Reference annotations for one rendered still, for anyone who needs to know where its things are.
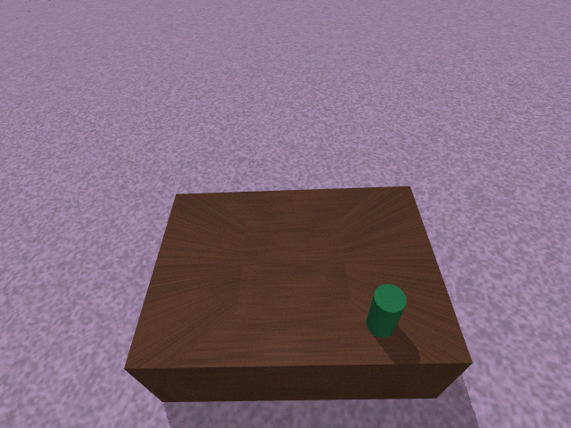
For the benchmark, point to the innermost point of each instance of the can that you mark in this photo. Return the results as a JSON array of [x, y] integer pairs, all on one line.
[[385, 310]]

